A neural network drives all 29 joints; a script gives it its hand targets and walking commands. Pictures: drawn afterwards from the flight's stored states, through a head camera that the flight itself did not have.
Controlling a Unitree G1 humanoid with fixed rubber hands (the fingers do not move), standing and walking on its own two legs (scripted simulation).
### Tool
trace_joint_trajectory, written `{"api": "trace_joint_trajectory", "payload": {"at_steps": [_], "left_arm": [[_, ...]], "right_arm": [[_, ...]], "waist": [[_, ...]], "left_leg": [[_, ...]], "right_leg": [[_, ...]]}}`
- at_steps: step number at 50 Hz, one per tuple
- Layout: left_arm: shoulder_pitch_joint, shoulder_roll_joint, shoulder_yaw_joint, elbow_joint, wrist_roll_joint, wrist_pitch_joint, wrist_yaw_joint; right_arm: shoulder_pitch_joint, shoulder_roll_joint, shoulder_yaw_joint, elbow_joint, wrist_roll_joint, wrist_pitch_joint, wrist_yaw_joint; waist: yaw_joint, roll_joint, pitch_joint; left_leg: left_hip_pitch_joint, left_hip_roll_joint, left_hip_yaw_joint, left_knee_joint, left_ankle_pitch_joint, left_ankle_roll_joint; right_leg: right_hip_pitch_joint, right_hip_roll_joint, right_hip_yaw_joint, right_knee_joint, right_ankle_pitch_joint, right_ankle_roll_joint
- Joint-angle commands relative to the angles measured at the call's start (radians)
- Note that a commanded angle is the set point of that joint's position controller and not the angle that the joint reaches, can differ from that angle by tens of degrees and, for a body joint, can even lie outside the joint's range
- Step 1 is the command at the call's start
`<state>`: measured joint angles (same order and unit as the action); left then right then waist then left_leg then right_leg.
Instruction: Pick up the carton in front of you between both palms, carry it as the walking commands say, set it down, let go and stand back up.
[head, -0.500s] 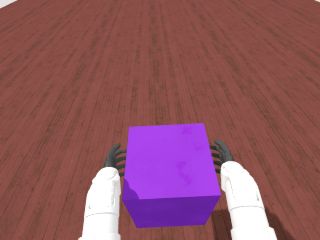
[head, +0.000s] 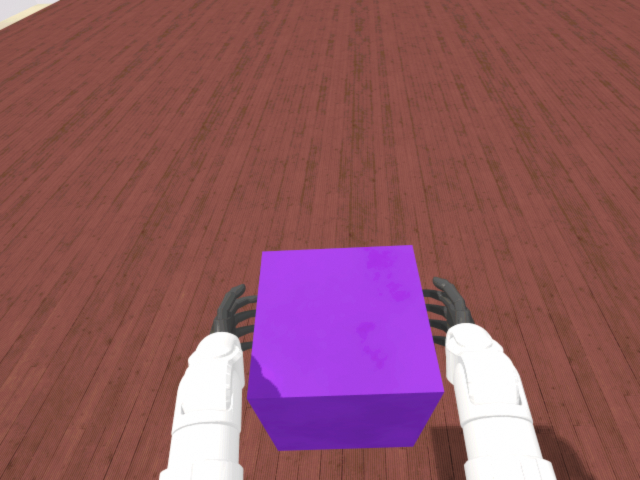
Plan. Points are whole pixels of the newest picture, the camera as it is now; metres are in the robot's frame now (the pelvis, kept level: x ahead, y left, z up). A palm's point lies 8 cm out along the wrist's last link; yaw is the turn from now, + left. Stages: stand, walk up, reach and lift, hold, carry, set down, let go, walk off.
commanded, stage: hold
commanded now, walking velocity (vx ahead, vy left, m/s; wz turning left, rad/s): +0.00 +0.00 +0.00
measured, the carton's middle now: (341, 353) +0.31 +0.00 -0.05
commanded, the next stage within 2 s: set down in 0.12 s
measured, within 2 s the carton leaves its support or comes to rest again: neither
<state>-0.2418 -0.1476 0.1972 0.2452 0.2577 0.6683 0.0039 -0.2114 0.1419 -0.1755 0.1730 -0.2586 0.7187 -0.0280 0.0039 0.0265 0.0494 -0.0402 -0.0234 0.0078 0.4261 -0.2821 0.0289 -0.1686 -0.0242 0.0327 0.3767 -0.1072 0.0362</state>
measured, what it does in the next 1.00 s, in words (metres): lowers itself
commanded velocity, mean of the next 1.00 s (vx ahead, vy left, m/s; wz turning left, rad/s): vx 0.00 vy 0.00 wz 0.00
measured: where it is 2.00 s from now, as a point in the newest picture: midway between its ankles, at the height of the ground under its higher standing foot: outside the picture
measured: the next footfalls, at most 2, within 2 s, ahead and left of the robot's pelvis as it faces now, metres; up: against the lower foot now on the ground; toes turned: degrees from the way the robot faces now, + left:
none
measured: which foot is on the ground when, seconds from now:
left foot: down 0.00-1.00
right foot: down 0.00-1.00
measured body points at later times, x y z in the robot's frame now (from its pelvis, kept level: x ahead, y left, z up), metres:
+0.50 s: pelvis -0.02 -0.05 -0.02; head +0.03 -0.06 +0.43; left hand +0.33 +0.14 -0.01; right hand +0.35 -0.16 -0.02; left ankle -0.02 +0.10 -0.74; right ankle +0.07 -0.14 -0.74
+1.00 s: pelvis -0.04 -0.03 -0.13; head +0.20 -0.04 +0.25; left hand +0.40 +0.13 -0.20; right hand +0.41 -0.18 -0.21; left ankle -0.02 +0.10 -0.74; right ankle +0.07 -0.14 -0.74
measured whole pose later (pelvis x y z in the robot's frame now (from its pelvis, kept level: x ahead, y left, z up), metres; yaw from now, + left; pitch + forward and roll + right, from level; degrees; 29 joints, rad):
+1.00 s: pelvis -0.04 -0.03 -0.13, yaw +6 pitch +37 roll +2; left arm -0.76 -0.17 0.49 0.53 0.22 0.24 0.05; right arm -0.77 0.07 -0.46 0.52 -0.30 0.27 0.03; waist -0.03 0.07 -0.11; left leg -1.37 -0.11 -0.08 1.21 -0.48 -0.02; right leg -1.48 0.03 0.09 1.14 -0.31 0.03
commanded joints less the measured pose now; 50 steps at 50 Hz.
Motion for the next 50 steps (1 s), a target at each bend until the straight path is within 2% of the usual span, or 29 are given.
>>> {"api": "trace_joint_trajectory", "payload": {"at_steps": [1,3,6,10,14,19,23,25,29,33,35,38,40,42,46,50], "left_arm": [[-0.451,-0.913,-0.526,-0.029,-0.238,-0.031,-0.231],[-0.472,-0.912,-0.525,-0.016,-0.241,-0.030,-0.244],[-0.485,-0.911,-0.511,0.004,-0.237,-0.031,-0.256],[-0.543,-0.876,-0.447,0.059,-0.199,-0.044,-0.270],[-0.669,-0.849,-0.319,0.204,-0.118,-0.093,-0.291],[-0.805,-0.776,-0.088,0.398,0.025,-0.176,-0.280],[-0.788,-0.667,0.073,0.463,0.135,-0.242,-0.235],[-0.782,-0.627,0.098,0.468,0.148,-0.293,-0.220],[-0.803,-0.659,0.029,0.456,0.103,-0.417,-0.217],[-0.864,-0.750,-0.120,0.442,0.020,-0.526,-0.215],[-0.908,-0.798,-0.197,0.408,-0.021,-0.550,-0.212],[-0.966,-0.852,-0.321,0.332,-0.098,-0.553,-0.201],[-0.982,-0.882,-0.371,0.308,-0.132,-0.534,-0.190],[-0.985,-0.914,-0.388,0.310,-0.144,-0.504,-0.186],[-1.004,-0.942,-0.346,0.353,-0.134,-0.441,-0.193],[-1.052,-0.921,-0.286,0.394,-0.118,-0.411,-0.197]], "right_arm": [[-0.434,0.915,0.525,-0.038,0.234,-0.049,0.244],[-0.428,0.922,0.501,-0.007,0.219,-0.048,0.242],[-0.433,0.937,0.484,0.025,0.210,-0.047,0.246],[-0.512,0.974,0.464,0.070,0.207,-0.050,0.249],[-0.654,1.001,0.372,0.206,0.166,-0.084,0.255],[-0.803,0.905,0.154,0.385,0.044,-0.157,0.223],[-0.800,0.741,-0.012,0.448,-0.065,-0.236,0.181],[-0.779,0.678,-0.046,0.453,-0.092,-0.293,0.168],[-0.792,0.688,0.006,0.451,-0.088,-0.426,0.153],[-0.877,0.782,0.167,0.436,-0.025,-0.541,0.156],[-0.939,0.822,0.259,0.397,0.017,-0.568,0.164],[-0.994,0.845,0.364,0.326,0.067,-0.573,0.180],[-1.002,0.843,0.391,0.317,0.083,-0.557,0.197],[-1.003,0.836,0.386,0.334,0.084,-0.531,0.221],[-1.014,0.819,0.328,0.401,0.065,-0.474,0.273],[-1.041,0.799,0.258,0.471,0.044,-0.441,0.308]], "waist": [[-0.028,0.012,-0.228],[-0.039,0.007,-0.211],[-0.038,-0.005,-0.207],[-0.008,-0.027,-0.195],[0.019,-0.034,-0.164],[0.014,-0.031,-0.115],[0.004,-0.023,-0.129],[-0.007,-0.026,-0.171],[-0.019,-0.045,-0.337],[-0.001,-0.038,-0.601],[0.006,-0.036,-0.769],[-0.008,-0.042,-1.027],[-0.024,-0.041,-1.103],[-0.042,-0.033,-1.107],[-0.068,-0.015,-1.016],[-0.076,-0.007,-0.955]], "left_leg": [[-0.136,-0.017,-0.121,-0.130,0.253,-0.024],[-0.165,-0.020,-0.119,-0.137,0.207,-0.023],[-0.198,-0.029,-0.115,-0.143,0.164,-0.018],[-0.260,-0.042,-0.101,-0.143,0.063,0.002],[-0.347,-0.049,-0.086,-0.111,-0.076,0.027],[-0.443,-0.054,-0.077,0.007,-0.129,0.032],[-0.547,-0.070,-0.072,0.084,-0.097,0.020],[-0.614,-0.081,-0.069,0.124,-0.061,0.012],[-0.756,-0.113,-0.058,0.219,0.020,-0.010],[-0.923,-0.133,-0.039,0.332,0.077,-0.031],[-0.982,-0.141,-0.027,0.389,0.104,-0.042],[-1.026,-0.152,-0.021,0.474,0.158,-0.063],[-1.041,-0.156,-0.026,0.518,0.179,-0.075],[-1.058,-0.158,-0.029,0.551,0.172,-0.085],[-1.127,-0.157,-0.028,0.601,0.085,-0.091],[-1.236,-0.159,-0.019,0.654,0.023,-0.091]], "right_leg": [[0.270,0.140,0.012,0.013,0.115,-0.039],[0.288,0.136,0.014,0.004,0.098,-0.040],[0.323,0.125,0.017,-0.007,0.091,-0.040],[0.356,0.104,0.027,-0.013,0.030,-0.030],[0.332,0.090,0.037,0.005,-0.124,-0.027],[0.220,0.074,0.075,0.047,-0.271,-0.032],[0.084,0.087,0.064,0.131,-0.199,-0.028],[0.036,0.096,0.053,0.187,-0.107,-0.027],[-0.010,0.113,0.047,0.301,0.091,-0.026],[-0.001,0.114,0.056,0.446,0.250,-0.025],[0.003,0.114,0.059,0.523,0.324,-0.027],[-0.029,0.123,0.047,0.628,0.399,-0.027],[-0.127,0.134,0.024,0.673,0.375,-0.025],[-0.261,0.145,-0.004,0.697,0.296,-0.024],[-0.508,0.153,-0.043,0.732,0.121,-0.030],[-0.656,0.151,-0.056,0.782,0.055,-0.033]]}}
